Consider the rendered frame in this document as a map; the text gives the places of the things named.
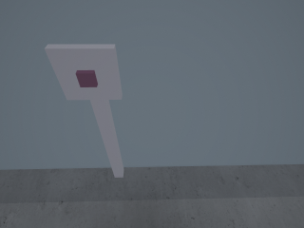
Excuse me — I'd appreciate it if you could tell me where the button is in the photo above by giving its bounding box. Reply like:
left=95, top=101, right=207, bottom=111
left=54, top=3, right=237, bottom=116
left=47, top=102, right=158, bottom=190
left=75, top=70, right=98, bottom=87

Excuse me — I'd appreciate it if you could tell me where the panel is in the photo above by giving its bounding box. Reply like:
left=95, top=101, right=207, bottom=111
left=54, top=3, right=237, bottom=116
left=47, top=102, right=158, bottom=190
left=45, top=44, right=124, bottom=178

